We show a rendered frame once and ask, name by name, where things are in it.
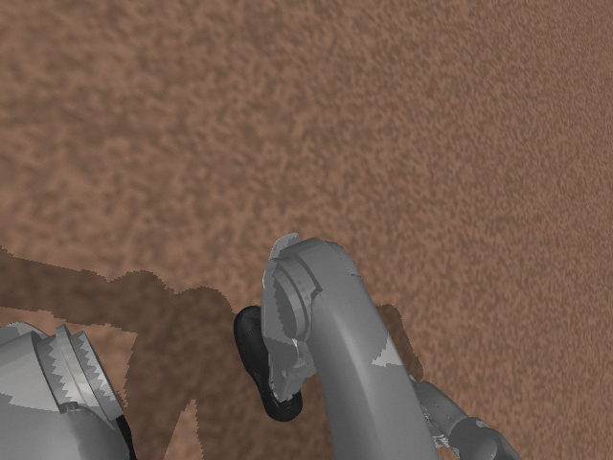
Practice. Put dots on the left robot foot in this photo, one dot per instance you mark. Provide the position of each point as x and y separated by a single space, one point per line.
124 428

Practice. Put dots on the right robot hand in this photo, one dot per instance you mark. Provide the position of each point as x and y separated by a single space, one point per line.
440 411

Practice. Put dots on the right robot arm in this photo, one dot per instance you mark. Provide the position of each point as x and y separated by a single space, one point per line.
472 439

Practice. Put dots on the right robot foot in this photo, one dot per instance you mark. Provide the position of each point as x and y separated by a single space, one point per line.
254 356

